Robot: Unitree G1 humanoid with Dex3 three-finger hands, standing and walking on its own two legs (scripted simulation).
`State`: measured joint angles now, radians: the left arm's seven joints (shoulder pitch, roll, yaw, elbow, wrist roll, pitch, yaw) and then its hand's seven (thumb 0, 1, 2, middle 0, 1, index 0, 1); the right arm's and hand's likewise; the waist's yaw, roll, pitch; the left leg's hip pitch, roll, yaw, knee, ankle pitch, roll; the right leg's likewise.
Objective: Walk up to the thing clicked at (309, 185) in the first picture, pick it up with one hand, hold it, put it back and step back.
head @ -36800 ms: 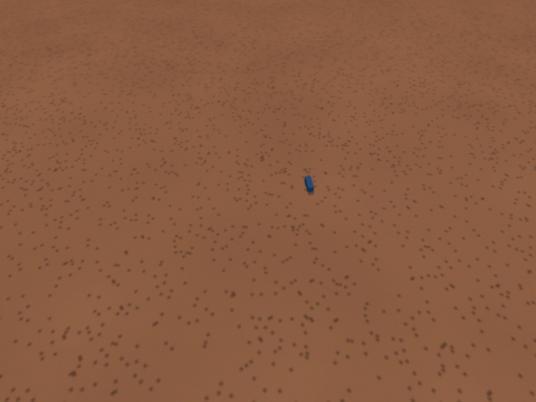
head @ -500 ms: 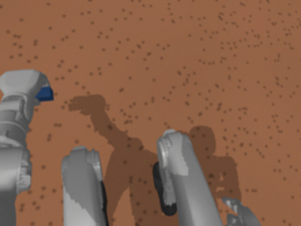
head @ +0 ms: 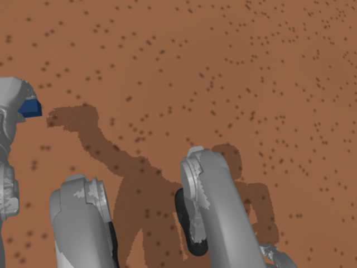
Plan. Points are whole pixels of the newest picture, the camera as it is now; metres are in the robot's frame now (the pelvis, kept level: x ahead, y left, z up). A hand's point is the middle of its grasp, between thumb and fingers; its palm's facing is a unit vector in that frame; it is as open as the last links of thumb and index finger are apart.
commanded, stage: crouch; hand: left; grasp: from above
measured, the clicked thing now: (18, 109) +0.50 +0.28 -0.19
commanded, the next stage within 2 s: lower in 0.06 s
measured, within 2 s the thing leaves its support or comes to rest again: rests again in 1.62 s
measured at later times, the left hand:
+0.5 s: hand (20, 119) +0.48 +0.28 -0.21, palm faces -0.49 -0.04 -0.87, open 6.1 cm
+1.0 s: hand (30, 119) +0.49 +0.27 -0.25, palm faces -0.48 -0.08 -0.87, open 6.1 cm
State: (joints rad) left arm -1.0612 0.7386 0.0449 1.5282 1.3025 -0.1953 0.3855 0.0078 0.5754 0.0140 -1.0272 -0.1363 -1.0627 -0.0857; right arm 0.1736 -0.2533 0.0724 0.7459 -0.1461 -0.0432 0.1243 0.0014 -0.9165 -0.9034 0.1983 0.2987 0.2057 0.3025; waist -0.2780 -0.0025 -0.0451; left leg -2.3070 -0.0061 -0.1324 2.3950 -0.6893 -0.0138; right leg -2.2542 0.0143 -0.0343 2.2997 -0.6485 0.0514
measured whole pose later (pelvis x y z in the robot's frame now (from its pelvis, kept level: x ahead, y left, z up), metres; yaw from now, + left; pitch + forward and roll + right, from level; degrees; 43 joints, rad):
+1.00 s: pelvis +0.01 +0.00 -0.03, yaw -4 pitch +31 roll -11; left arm -1.08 0.92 0.14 1.67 1.34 -0.23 0.50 0.01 0.56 0.00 -1.09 -0.05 -1.12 -0.01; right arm 0.14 -0.30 0.20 0.69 -0.22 -0.11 0.17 0.00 -0.90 -0.90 0.20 0.30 0.21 0.30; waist -0.37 -0.07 0.09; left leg -2.36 -0.01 -0.21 2.53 -0.72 -0.02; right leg -2.29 0.04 -0.09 2.38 -0.65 0.07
